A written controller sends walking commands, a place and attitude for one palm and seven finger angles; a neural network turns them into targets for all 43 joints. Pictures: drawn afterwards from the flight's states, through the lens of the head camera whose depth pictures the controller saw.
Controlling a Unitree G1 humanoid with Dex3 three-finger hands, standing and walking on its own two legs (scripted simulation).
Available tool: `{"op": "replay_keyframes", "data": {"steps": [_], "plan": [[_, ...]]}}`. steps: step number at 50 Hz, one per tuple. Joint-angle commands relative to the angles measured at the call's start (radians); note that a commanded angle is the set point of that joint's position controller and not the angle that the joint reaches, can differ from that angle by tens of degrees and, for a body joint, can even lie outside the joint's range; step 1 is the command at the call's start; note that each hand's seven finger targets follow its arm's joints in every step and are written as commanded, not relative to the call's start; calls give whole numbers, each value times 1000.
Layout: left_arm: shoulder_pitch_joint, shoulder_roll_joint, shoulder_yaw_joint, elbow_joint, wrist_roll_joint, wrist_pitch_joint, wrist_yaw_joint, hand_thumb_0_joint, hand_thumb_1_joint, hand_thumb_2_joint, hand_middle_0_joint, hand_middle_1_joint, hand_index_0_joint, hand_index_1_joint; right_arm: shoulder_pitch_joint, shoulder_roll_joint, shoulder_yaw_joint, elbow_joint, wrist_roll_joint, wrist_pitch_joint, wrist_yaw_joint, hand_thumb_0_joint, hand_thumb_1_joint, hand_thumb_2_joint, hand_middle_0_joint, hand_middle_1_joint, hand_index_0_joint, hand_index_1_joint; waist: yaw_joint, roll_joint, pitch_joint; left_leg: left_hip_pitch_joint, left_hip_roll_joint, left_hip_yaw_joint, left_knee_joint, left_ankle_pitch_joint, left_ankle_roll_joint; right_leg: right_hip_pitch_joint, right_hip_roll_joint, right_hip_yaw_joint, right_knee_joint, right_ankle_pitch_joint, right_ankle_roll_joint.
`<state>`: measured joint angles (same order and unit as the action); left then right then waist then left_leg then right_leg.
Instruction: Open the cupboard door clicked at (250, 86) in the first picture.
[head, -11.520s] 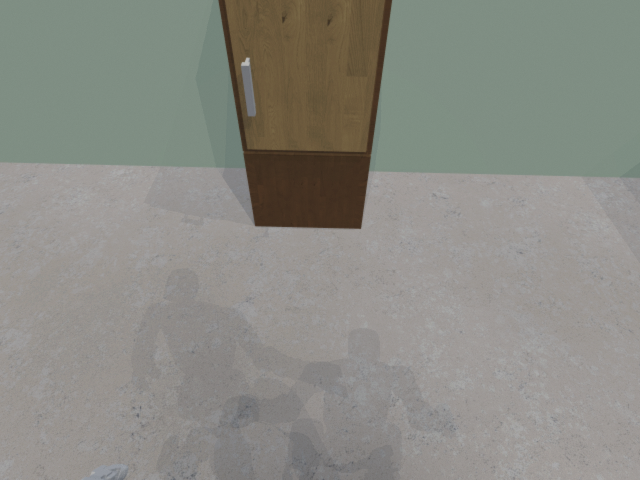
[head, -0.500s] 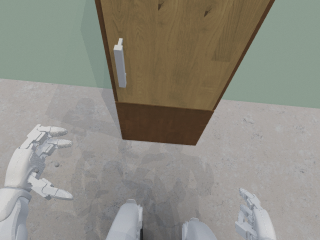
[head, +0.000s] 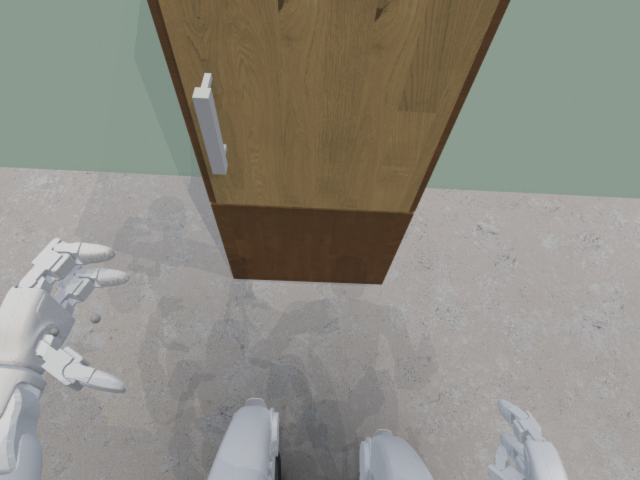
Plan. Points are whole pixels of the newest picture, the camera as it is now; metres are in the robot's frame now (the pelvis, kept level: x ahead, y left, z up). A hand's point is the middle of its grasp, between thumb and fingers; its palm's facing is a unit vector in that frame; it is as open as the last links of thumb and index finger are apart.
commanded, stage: raise the hand with hooked fingers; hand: left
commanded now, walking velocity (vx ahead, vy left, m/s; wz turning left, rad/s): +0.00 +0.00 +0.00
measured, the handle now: (214, 126) +0.62 +0.21 +0.01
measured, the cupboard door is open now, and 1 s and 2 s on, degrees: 0 0 0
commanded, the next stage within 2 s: move the hooked fingers beside the handle in 0.22 s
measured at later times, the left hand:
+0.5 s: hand (95, 300) +0.30 +0.28 +0.03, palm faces +0.04 -1.00 -0.04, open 14.0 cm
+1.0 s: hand (129, 229) +0.40 +0.28 +0.02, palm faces +0.02 -1.00 -0.03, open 14.0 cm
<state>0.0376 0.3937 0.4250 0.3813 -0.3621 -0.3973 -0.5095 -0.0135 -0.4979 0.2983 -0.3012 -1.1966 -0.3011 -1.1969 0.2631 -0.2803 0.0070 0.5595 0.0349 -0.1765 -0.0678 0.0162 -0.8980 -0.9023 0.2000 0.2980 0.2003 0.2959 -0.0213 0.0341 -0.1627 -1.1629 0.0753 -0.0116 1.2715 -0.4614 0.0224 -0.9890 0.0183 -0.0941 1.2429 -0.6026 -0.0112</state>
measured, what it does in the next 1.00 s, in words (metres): stands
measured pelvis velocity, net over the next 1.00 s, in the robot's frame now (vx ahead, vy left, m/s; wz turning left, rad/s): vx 0.00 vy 0.01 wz -0.03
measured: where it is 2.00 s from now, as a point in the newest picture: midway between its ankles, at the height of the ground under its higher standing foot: outside the picture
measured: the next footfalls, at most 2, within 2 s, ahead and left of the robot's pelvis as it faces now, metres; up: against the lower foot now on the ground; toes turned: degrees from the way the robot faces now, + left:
none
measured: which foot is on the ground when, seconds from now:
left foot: down 0.00-1.00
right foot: down 0.00-1.00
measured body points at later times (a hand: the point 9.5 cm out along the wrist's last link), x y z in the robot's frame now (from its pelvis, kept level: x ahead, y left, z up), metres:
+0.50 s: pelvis +0.00 +0.00 -0.01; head +0.10 +0.03 +0.43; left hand +0.30 +0.33 +0.04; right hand +0.17 -0.26 -0.09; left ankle +0.07 +0.11 -0.62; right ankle +0.00 -0.12 -0.62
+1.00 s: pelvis +0.00 +0.01 -0.01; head +0.13 +0.04 +0.42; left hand +0.40 +0.33 +0.03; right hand +0.09 -0.27 -0.11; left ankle +0.07 +0.11 -0.62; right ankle +0.00 -0.12 -0.62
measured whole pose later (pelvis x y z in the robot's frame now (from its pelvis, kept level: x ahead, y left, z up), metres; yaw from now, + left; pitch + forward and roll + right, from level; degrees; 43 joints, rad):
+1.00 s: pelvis +0.00 +0.01 -0.01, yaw -2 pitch +24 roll -5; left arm -0.47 0.50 0.47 0.83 -0.23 -0.42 -0.47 -0.01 -0.50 0.30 -0.30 -1.20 -0.30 -1.20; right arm 0.29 -0.28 0.02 0.62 0.02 -0.07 -0.06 0.01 -0.90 -0.90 0.20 0.30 0.20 0.30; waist -0.07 0.03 -0.16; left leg -1.27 0.08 0.00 1.32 -0.48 0.04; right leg -1.10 0.02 -0.08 1.28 -0.61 0.00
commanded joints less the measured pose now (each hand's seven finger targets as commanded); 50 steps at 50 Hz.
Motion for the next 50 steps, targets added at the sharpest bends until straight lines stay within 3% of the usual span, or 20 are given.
{"op": "replay_keyframes", "data": {"steps": [1, 7, 11, 16, 19, 24, 27, 30, 33, 35, 37, 43, 45, 46, 47, 50], "plan": [[-107, 244, 105, -198, -29, -76, 17, 0, -500, 300, -300, -1200, -300, -1200, 3, -149, -66, -127, 0, -50, -9, 0, -900, -900, 200, 300, 200, 300, 15, 76, -309, 393, -38, -39, -169, 176, 9, 24, 27, 52, -190, 194, -14], [-124, 231, 98, -168, -42, -67, 0, 0, -500, 300, -300, -1200, -300, -1200, 0, -149, -63, -125, 2, -44, -13, 0, -900, -900, 200, 300, 200, 300, 7, 41, -300, 353, -42, -30, -153, 148, 13, 40, 24, 71, -206, 176, -8], [-132, 239, 97, -185, -35, -72, -2, 0, -500, 300, -300, -1200, -300, -1200, -3, -149, -63, -127, 1, -44, -14, 0, -900, -900, 200, 300, 200, 300, 14, 75, -317, 391, -40, -35, -156, 187, 11, 35, 25, 59, -191, 215, -14], [-132, 231, 94, -181, -38, -71, -2, 0, -500, 300, -300, -1200, -300, -1200, -4, -147, -61, -126, 1, -41, -14, 0, -900, -900, 200, 300, 200, 300, 10, 69, -307, 387, -40, -36, -157, 179, 11, 25, 26, 58, -193, 208, -12], [-280, 269, 110, -119, -28, -75, 1, 0, -500, 300, -300, -1200, -300, -1200, 4, -154, -57, -101, -2, -37, -25, 0, -900, -900, 200, 300, 200, 300, -19, 37, -268, 333, -37, -39, -130, 122, 14, -14, 30, 68, -189, 152, -12], [-420, 264, 60, -83, -5, -77, -21, 0, -500, 300, -300, -1200, -300, -1200, 8, -162, -54, -90, -3, -41, -32, 0, -900, -900, 200, 300, 200, 300, -19, 118, -337, 398, -35, -49, -133, 136, 10, -46, 27, 59, -171, 159, -23], [-446, 274, 59, -65, 15, -59, -16, 0, -500, 300, -300, -1200, -300, -1200, 16, -167, -60, -82, -4, -34, -28, 0, -900, -900, 200, 300, 200, 300, -9, 135, -382, 472, -28, -68, -152, 181, 2, -67, 23, 41, -163, 185, -23], [-459, 297, 86, -4, 27, -34, 10, 0, -500, 300, -300, -1200, -300, -1200, 26, -171, -60, -78, -4, -17, -22, 0, -900, -900, 200, 300, 200, 300, -12, 86, -374, 450, -25, -69, -155, 182, 4, -66, 25, 37, -165, 191, -19], [-499, 292, 85, 41, 45, -26, 41, 0, -500, 300, -300, -1200, -300, -1200, 33, -167, -59, -76, -7, 2, -15, 0, -900, -900, 200, 300, 200, 300, -10, 93, -358, 432, -29, -64, -160, 164, 3, -70, 23, 36, -167, 178, -18], [-544, 340, 121, 93, 61, -35, 57, 0, -500, 300, -300, -1200, -300, -1200, 47, -172, -57, -69, -10, 15, -14, 0, -900, -900, 200, 300, 200, 300, -12, 70, -360, 408, -26, -60, -151, 165, 3, -66, 27, 39, -160, 180, -18], [-594, 318, 97, 101, 71, -51, 61, 0, -500, 300, -300, -1200, -300, -1200, 55, -170, -58, -66, -12, 23, -10, 0, -900, -900, 200, 300, 200, 300, -22, 85, -375, 426, -26, -62, -149, 171, 2, -79, 26, 37, -156, 181, -17], [-720, 350, 100, 194, 90, -86, 47, 0, -500, 300, -300, -1200, -300, -1200, 87, -181, -61, -37, -16, 49, -6, 0, -900, -900, 200, 300, 200, 300, -39, 98, -401, 445, -20, -71, -129, 200, 1, -114, 29, 36, -141, 197, -20], [-724, 367, 110, 208, 96, -91, 39, 0, -500, 300, -300, -1200, -300, -1200, 98, -183, -62, -36, -18, 58, -3, 0, -900, -900, 200, 300, 200, 300, -28, 130, -437, 473, -18, -74, -126, 239, -3, -119, 31, 36, -131, 216, -24], [-749, 350, 92, 226, 96, -88, 37, 0, -500, 300, -300, -1200, -300, -1200, 100, -181, -62, -30, -16, 63, -1, 0, -900, -900, 200, 300, 200, 300, -41, 123, -427, 472, -18, -77, -126, 237, -2, -128, 31, 33, -133, 217, -22], [-768, 371, 110, 254, 100, -87, 39, 0, -500, 300, -300, -1200, -300, -1200, 106, -184, -62, -24, -18, 69, 0, 0, -900, -900, 200, 300, 200, 300, -42, 97, -418, 449, -17, -77, -119, 220, 1, -126, 32, 36, -133, 209, -20], [-840, 404, 125, 305, 114, -96, 43, 0, -500, 300, -300, -1200, -300, -1200, 120, -190, -62, -11, -19, 83, -2, 0, -900, -900, 200, 300, 200, 300, -51, 98, -419, 438, -15, -77, -104, 223, 3, -153, 33, 37, -121, 209, -20]]}}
